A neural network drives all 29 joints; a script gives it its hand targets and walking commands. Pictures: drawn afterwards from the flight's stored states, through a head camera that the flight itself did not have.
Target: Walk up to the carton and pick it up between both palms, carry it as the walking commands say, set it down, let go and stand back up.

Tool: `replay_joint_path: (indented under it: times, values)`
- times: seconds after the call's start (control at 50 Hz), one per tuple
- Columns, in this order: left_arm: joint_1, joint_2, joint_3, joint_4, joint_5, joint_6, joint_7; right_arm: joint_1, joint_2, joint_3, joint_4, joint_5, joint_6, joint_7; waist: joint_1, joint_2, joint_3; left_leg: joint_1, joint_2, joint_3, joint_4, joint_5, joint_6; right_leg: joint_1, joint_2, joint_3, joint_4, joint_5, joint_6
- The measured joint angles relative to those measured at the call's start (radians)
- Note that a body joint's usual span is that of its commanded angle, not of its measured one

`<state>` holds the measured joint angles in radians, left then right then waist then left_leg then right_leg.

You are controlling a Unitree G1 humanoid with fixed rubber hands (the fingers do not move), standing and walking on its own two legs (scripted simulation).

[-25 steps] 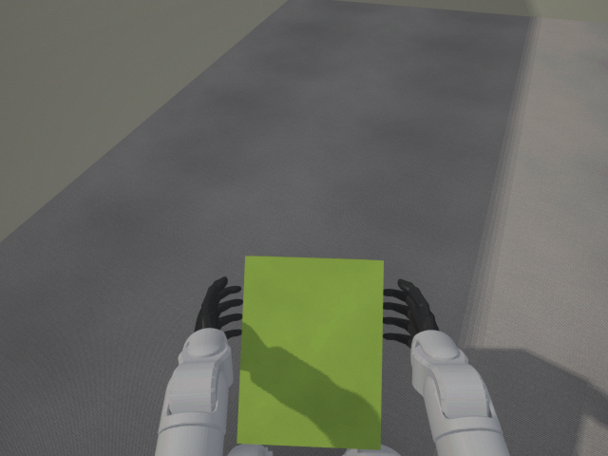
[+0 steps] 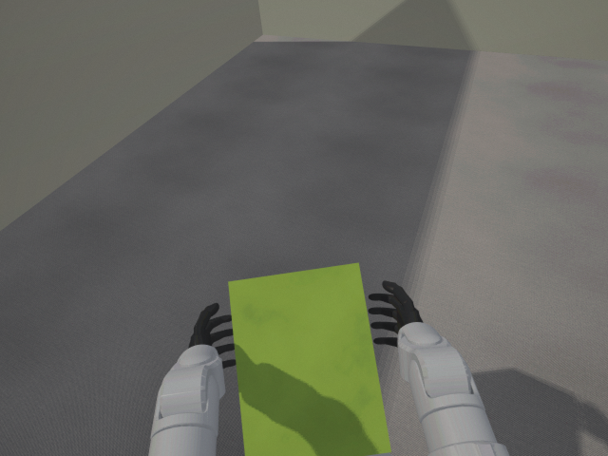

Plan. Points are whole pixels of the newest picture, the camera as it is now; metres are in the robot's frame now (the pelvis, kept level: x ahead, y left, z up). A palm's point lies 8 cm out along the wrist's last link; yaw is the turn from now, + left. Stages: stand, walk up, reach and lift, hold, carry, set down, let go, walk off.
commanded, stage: carry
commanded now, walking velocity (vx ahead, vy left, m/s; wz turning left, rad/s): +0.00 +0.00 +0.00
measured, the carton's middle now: (308, 352) +0.33 +0.01 -0.10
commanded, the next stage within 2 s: none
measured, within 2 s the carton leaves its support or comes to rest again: neither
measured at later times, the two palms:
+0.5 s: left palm out of the picture +0.09 +0.02 +0.05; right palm out of the picture +0.11 -0.26 +0.05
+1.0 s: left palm out of the picture -0.09 -0.10 +0.02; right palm out of the picture -0.10 -0.38 +0.02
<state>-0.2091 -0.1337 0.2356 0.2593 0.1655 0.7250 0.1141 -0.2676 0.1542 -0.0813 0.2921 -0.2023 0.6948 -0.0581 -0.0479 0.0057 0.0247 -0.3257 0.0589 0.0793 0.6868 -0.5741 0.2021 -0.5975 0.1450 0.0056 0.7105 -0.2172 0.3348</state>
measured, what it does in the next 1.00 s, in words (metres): walks backwards: right foot, then left foot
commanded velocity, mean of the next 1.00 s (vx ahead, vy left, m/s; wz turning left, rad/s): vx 0.00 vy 0.00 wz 0.00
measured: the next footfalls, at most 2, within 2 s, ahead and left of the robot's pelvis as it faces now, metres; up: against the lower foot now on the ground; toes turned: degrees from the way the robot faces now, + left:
right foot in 0.14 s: +0.01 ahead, -0.16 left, +0.00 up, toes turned +6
left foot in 0.52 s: -0.24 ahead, -0.02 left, +0.00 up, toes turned +6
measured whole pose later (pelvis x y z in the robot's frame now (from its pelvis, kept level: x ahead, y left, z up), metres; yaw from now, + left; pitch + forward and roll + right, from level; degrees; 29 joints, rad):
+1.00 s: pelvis -0.40 -0.23 +0.00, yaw +4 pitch +1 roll +1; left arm -0.29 -0.16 0.16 0.17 0.17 0.68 0.13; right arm -0.23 0.15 -0.16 0.17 -0.16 0.64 -0.07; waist -0.07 -0.04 0.07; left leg -0.41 0.02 0.00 0.64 -0.21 0.04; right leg -0.54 0.04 -0.01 0.74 -0.25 0.04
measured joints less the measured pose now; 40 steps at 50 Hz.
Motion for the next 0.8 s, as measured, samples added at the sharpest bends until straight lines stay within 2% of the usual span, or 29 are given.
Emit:
replay_joint_path:
  times: [0.02,0.04,0.06,0.08,0.1,0.14,0.16,0.18,0.22,0.26,0.32,0.36,0.42,0.46,0.5,0.52,0.54,0.56,0.58,0.6,0.62,0.64,0.66,0.7,0.74,0.76,0.8]
  values:
    - [-0.023,0.009,-0.001,-0.013,-0.013,-0.001,0.003,-0.01,0.004,-0.005,-0.02,0.022,-0.005,-0.015,-0.019,0.01,0.032,-0.03,0.024,-0.019,-0.009,0.117,-0.004,-0.074,0.005,-0.01,0.264,-0.067,-0.042]
    - [-0.038,0.005,-0.019,-0.047,-0.02,0.0,0.008,0.005,0.0,-0.012,-0.06,0.034,-0.02,-0.023,-0.04,0.017,0.064,-0.056,0.039,-0.052,-0.015,0.216,-0.042,-0.09,-0.011,-0.019,0.402,-0.066,-0.108]
    - [-0.037,-0.019,-0.034,-0.092,-0.008,-0.015,0.01,0.039,-0.008,-0.021,-0.11,0.037,-0.031,-0.016,-0.049,0.02,0.073,-0.085,0.046,-0.083,-0.035,0.311,-0.076,-0.078,-0.038,-0.02,0.44,-0.078,-0.17]
    - [-0.038,-0.022,-0.064,-0.125,0.004,-0.033,0.01,0.065,-0.013,-0.031,-0.146,0.05,-0.034,-0.006,-0.047,0.014,0.065,-0.118,0.053,-0.1,-0.049,0.376,-0.106,-0.053,-0.062,-0.007,0.419,-0.119,-0.218]
    - [-0.048,-0.021,-0.077,-0.131,0.022,-0.056,0.005,0.075,-0.015,-0.039,-0.155,0.059,-0.036,0.005,-0.038,0.0,0.046,-0.153,0.058,-0.106,-0.048,0.399,-0.132,-0.017,-0.081,0.012,0.365,-0.166,-0.249]
    - [-0.067,-0.022,-0.06,-0.117,0.054,-0.087,0.001,0.074,-0.014,-0.027,-0.152,0.066,-0.036,0.016,-0.018,-0.033,0.008,-0.212,0.068,-0.101,-0.012,0.406,-0.18,0.111,-0.12,0.046,0.158,-0.198,-0.289]
    - [-0.07,-0.023,-0.047,-0.117,0.053,-0.098,-0.004,0.063,-0.014,-0.023,-0.152,0.068,-0.038,0.014,-0.012,-0.019,0.016,-0.23,0.091,-0.116,0.011,0.412,-0.208,0.123,-0.099,0.034,0.123,-0.177,-0.339]
    - [-0.068,-0.024,-0.046,-0.113,0.049,-0.107,-0.009,0.058,-0.014,-0.027,-0.153,0.062,-0.039,0.012,-0.022,0.011,0.039,-0.234,0.104,-0.152,0.022,0.417,-0.213,0.127,-0.077,0.006,0.128,-0.156,-0.372]
    - [-0.043,-0.018,-0.07,-0.076,0.047,-0.114,-0.028,0.083,-0.017,-0.029,-0.142,0.029,-0.035,0.012,-0.042,0.029,0.049,-0.248,0.077,-0.186,0.086,0.255,-0.217,0.133,-0.078,-0.037,0.13,-0.125,-0.404]
    - [-0.006,-0.009,-0.088,-0.004,0.058,-0.117,-0.046,0.113,-0.021,-0.027,-0.098,0.007,-0.018,0.012,-0.04,0.016,0.026,-0.262,0.027,-0.181,0.239,0.164,-0.213,0.141,-0.092,-0.046,0.098,-0.091,-0.413]
    - [0.041,-0.001,-0.084,0.038,0.042,-0.085,-0.039,0.119,-0.022,-0.022,-0.048,0.033,0.004,0.004,-0.036,0.007,0.005,-0.239,-0.026,-0.153,0.418,0.194,-0.216,0.17,-0.088,-0.036,-0.025,-0.002,-0.397]
    - [0.036,-0.002,-0.068,0.032,0.026,-0.073,-0.022,0.096,-0.02,-0.017,-0.039,0.046,-0.008,-0.006,-0.036,0.001,-0.003,-0.206,-0.048,-0.121,0.456,0.203,-0.213,0.179,-0.081,-0.034,-0.134,0.081,-0.396]
    - [0.005,-0.007,-0.06,-0.038,0.015,-0.069,0.009,0.043,-0.01,-0.018,-0.066,0.054,-0.036,-0.027,-0.021,-0.024,-0.021,-0.118,-0.069,-0.075,0.339,0.234,-0.196,0.163,-0.077,-0.029,-0.28,0.214,-0.417]
    - [-0.017,-0.011,-0.069,-0.084,0.026,-0.075,0.018,0.016,-0.005,-0.028,-0.09,0.042,-0.062,-0.025,-0.01,-0.031,-0.045,-0.031,-0.079,-0.073,0.167,0.208,-0.177,0.144,-0.072,-0.034,-0.353,0.288,-0.433]
    - [-0.034,-0.015,-0.085,-0.098,0.042,-0.081,0.014,0.008,-0.003,-0.046,-0.105,0.016,-0.082,-0.014,0.002,-0.027,-0.078,0.079,-0.086,-0.075,-0.061,0.162,-0.149,0.135,-0.064,-0.046,-0.43,0.35,-0.427]
    - [-0.041,-0.016,-0.088,-0.088,0.054,-0.086,0.007,0.008,-0.002,-0.054,-0.097,0.001,-0.091,-0.006,0.006,-0.037,-0.092,0.121,-0.093,-0.071,-0.159,0.161,-0.136,0.134,-0.067,-0.049,-0.464,0.378,-0.411]
    - [-0.043,-0.016,-0.081,-0.07,0.066,-0.089,0.002,0.011,-0.002,-0.054,-0.076,-0.009,-0.095,0.002,0.018,-0.078,-0.093,0.142,-0.114,-0.058,-0.213,0.201,-0.142,0.146,-0.087,-0.032,-0.493,0.398,-0.373]
    - [-0.034,-0.014,-0.075,-0.053,0.073,-0.084,-0.002,0.017,-0.003,-0.05,-0.054,-0.014,-0.087,0.013,0.028,-0.107,-0.092,0.169,-0.128,-0.043,-0.254,0.24,-0.142,0.163,-0.099,-0.012,-0.511,0.394,-0.317]
    - [-0.015,-0.01,-0.074,-0.044,0.065,-0.068,-0.004,0.025,-0.005,-0.044,-0.04,-0.014,-0.066,0.02,0.033,-0.117,-0.093,0.189,-0.129,-0.035,-0.278,0.265,-0.137,0.166,-0.102,-0.003,-0.494,0.352,-0.24]
    - [0.006,-0.007,-0.082,-0.044,0.047,-0.047,-0.006,0.035,-0.008,-0.041,-0.042,-0.007,-0.037,0.019,0.025,-0.105,-0.097,0.183,-0.119,-0.038,-0.264,0.274,-0.125,0.135,-0.097,-0.002,-0.389,0.251,-0.201]
    - [0.023,-0.004,-0.097,-0.043,0.039,-0.028,-0.011,0.046,-0.011,-0.044,-0.05,0.0,-0.012,0.015,0.011,-0.087,-0.096,0.173,-0.108,-0.053,-0.233,0.274,-0.125,0.108,-0.096,0.002,-0.254,0.159,-0.204]
    - [0.037,-0.002,-0.115,-0.041,0.037,-0.009,-0.016,0.059,-0.013,-0.05,-0.052,0.001,0.005,0.014,0.002,-0.073,-0.097,0.164,-0.1,-0.069,-0.205,0.273,-0.143,0.098,-0.102,0.005,-0.15,0.097,-0.222]
    - [0.049,0.0,-0.128,-0.035,0.039,0.005,-0.02,0.07,-0.014,-0.053,-0.049,-0.001,0.019,0.017,0.002,-0.062,-0.104,0.154,-0.093,-0.078,-0.182,0.272,-0.169,0.1,-0.111,0.009,-0.085,0.054,-0.242]
    - [0.057,0.002,-0.119,-0.01,0.051,0.02,-0.017,0.065,-0.013,-0.05,-0.02,-0.003,0.041,0.03,0.015,-0.045,-0.122,0.124,-0.078,-0.068,-0.122,0.26,-0.212,0.137,-0.126,0.031,-0.062,-0.001,-0.288]
    - [0.028,-0.002,-0.071,0.019,0.059,0.016,-0.007,0.015,-0.005,-0.048,0.023,-0.014,0.044,0.036,0.033,-0.025,-0.1,0.086,-0.055,-0.048,-0.041,0.235,-0.234,0.146,-0.113,0.035,-0.101,0.12,-0.35]
    - [0.001,-0.007,-0.047,0.028,0.055,0.016,-0.001,-0.01,0.0,-0.056,0.035,-0.023,0.038,0.031,0.028,-0.011,-0.074,0.064,-0.047,-0.058,-0.009,0.231,-0.233,0.139,-0.104,0.024,-0.101,0.152,-0.379]
    - [-0.054,-0.018,-0.021,0.036,0.049,0.013,-0.002,-0.035,0.008,-0.074,0.04,-0.06,0.012,0.02,0.013,0.003,-0.034,-0.011,-0.055,-0.094,0.079,0.16,-0.203,0.119,-0.105,-0.007,-0.131,0.189,-0.409]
